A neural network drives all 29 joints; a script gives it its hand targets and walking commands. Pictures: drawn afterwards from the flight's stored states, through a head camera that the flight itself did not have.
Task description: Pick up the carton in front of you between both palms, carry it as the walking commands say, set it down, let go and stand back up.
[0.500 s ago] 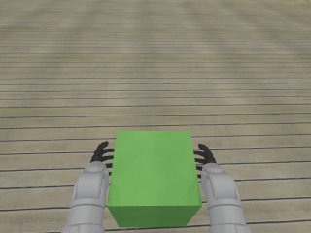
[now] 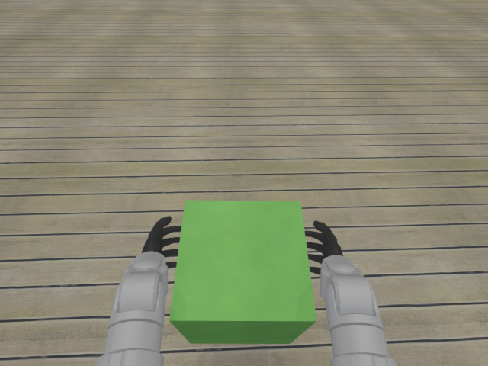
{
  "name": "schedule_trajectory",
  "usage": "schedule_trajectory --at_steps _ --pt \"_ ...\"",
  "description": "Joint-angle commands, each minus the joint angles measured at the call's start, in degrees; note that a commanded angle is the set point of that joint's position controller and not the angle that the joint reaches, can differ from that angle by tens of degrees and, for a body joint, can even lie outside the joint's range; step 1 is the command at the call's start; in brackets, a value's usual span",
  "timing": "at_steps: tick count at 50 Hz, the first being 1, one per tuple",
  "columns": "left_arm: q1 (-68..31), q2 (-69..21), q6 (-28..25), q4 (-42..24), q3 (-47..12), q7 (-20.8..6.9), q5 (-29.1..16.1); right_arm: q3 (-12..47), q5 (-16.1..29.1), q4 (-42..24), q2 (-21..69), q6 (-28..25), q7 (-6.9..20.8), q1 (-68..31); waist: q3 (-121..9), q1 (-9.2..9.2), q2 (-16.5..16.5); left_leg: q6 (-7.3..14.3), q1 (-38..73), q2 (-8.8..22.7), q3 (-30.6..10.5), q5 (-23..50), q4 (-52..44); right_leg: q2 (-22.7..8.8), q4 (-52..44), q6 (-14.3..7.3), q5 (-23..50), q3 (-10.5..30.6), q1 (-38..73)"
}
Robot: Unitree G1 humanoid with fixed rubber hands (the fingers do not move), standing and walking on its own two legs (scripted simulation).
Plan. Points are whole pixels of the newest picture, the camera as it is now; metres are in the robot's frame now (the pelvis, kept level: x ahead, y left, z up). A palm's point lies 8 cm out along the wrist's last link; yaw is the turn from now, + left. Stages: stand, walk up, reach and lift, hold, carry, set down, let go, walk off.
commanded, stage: hold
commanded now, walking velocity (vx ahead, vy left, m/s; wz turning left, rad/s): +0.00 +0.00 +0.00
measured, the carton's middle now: (241, 277) +0.32 +0.00 -0.06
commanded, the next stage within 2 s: set down in 0.50 s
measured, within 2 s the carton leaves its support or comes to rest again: neither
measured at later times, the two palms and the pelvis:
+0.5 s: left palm (143, 277) +0.26 +0.15 +0.06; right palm (328, 262) +0.29 -0.14 +0.05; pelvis -0.02 -0.03 +0.00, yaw +6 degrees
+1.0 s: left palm (172, 281) +0.31 +0.13 -0.05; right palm (318, 271) +0.34 -0.16 -0.07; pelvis -0.03 -0.04 -0.03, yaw +4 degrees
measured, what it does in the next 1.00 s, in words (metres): shifts its weight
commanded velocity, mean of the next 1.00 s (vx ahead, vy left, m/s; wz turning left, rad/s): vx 0.00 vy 0.00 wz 0.00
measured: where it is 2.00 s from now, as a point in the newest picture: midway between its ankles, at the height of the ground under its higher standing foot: outside the picture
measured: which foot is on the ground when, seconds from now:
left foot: down 0.00-1.00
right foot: down 0.00-1.00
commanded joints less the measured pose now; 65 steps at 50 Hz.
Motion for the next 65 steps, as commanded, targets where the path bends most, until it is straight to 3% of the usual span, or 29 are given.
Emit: schedule_trajectory --at_steps 1,4,5,10,15,28,32,37,41,44,47,51,57,60,65 --pt "-21.98 -53.8 -2.49 -0.72 -27.9 -13.67 -12.82 31.31 15.31 -6.75 53.65 -3.95 14.53 -28.26 -13.34 1.5 1.77 -0.64 -3.16 -3.54 -12.85 25.65 -9.11 7.38 -0.72 -0.26 17.32 11.36 24.52" --pt "-21.34 -52.4 -2.89 -0.01 -27.46 -13.76 -12.46 31.27 15.12 -6.94 52.56 -4.28 14.45 -27.76 -12.94 1.64 1.38 -0.62 -0.47 -4.11 -12.32 21.83 -10.4 7.82 -1.71 0.25 14.74 11.09 23.83" --pt "-22.75 -53.01 -2.97 0.22 -27.7 -14.0 -13.03 31.46 14.84 -6.25 52.85 -4.3 14.41 -28.24 -12.87 1.2 -0.02 -0.64 -1.91 -4.09 -12.19 20.58 -10.41 8.0 -1.99 0.26 13.83 10.96 25.29" --pt "-26.8 -53.56 -3.33 1.49 -28.11 -15.6 -13.93 28.38 12.87 -3.1 53.11 -4.42 14.15 -27.64 -9.33 -0.49 -0.01 -0.07 -8.27 -3.32 -12.51 10.09 -12.54 7.78 -2.6 -0.52 7.73 10.75 28.48" --pt "-27.35 -53.47 -3.71 3.3 -25.9 -15.89 -12.43 27.74 12.64 -1.37 53.44 -4.39 15.34 -29.79 -7.6 0.61 1.39 1.03 -10.56 -3.13 -12.52 2.11 -14.15 7.28 -2.59 -0.15 2.68 10.31 29.48" --pt "-31.63 -53.55 -4.19 6.17 -22.27 -17.26 -10.83 26.19 12.42 1.88 55.36 -4.15 16.37 -34.22 -8.03 1.35 -1.82 1.47 -12.0 -4.53 -11.21 0.16 -11.59 4.77 -5.6 0.27 -4.97 12.81 30.75" --pt "-37.22 -52.09 -5.85 11.0 -16.87 -17.66 -7.73 20.77 10.13 7.89 55.33 -5.37 16.21 -38.97 -5.75 1.76 -1.87 1.91 -13.86 -4.61 -10.85 -3.02 -9.74 4.23 -5.33 0.26 -10.87 13.54 28.62" --pt "-44.05 -47.74 -9.37 19.15 -5.78 -16.09 -0.33 7.55 2.61 18.43 49.54 -9.21 14.9 -44.69 -2.3 0.93 -1.02 1.74 -18.53 -4.72 -10.92 -4.69 -5.18 4.27 -1.88 -0.45 -13.24 13.79 23.0" --pt "-42.57 -41.8 -13.31 22.75 2.37 -13.29 5.44 -0.94 -3.47 22.65 40.7 -14.18 13.41 -43.99 -2.45 0.57 -0.3 1.17 -23.15 -5.77 -10.39 -2.41 -1.35 5.28 2.75 -0.63 -8.67 13.01 15.58" --pt "-39.02 -37.52 -17.53 23.03 4.93 -11.84 6.79 -2.69 -5.53 23.8 35.46 -19.03 12.85 -41.51 -5.29 1.06 -0.54 0.53 -28.32 -6.65 -9.73 0.56 2.15 6.34 7.32 -0.67 -1.84 12.2 10.13" --pt "-37.85 -38.19 -22.89 21.99 3.01 -11.17 5.55 -0.02 -4.67 24.16 35.22 -24.64 12.7 -40.96 -11.54 1.43 -1.14 -0.42 -34.07 -7.8 -9.16 3.91 6.85 7.17 12.48 -0.69 4.99 12.16 6.25" --pt "-41.11 -42.92 -30.37 19.79 -6.05 -10.93 0.56 9.49 -0.04 23.28 40.17 -31.89 13.18 -45.8 -25.63 2.56 -2.66 -1.85 -43.05 -8.76 -8.33 6.81 13.76 7.4 20.84 -0.43 13.55 12.47 5.34" --pt "-48.54 -47.53 -34.52 11.91 -22.65 -9.17 -8.28 22.81 6.31 17.34 42.81 -36.04 13.18 -52.51 -56.38 0.54 -3.92 -3.52 -52.36 -10.12 -7.93 13.31 25.65 7.88 34.02 -0.55 25.7 12.28 3.61" --pt "-49.5 -48.76 -33.06 11.13 -25.01 -8.34 -9.67 23.81 6.94 17.16 41.71 -34.73 13.36 -52.79 -60.33 -0.82 -3.14 -4.36 -55.71 -10.54 -7.82 12.51 29.25 8.62 37.35 -0.48 21.94 11.29 -4.35" --pt "-52.57 -51.94 -28.04 14.48 -21.75 -9.69 -8.1 19.51 4.44 22.54 42.22 -29.9 16.26 -53.66 -51.14 -1.88 -0.93 -4.43 -62.97 -10.39 -7.02 1.33 32.65 9.37 40.03 -0.91 4.58 9.03 -23.56"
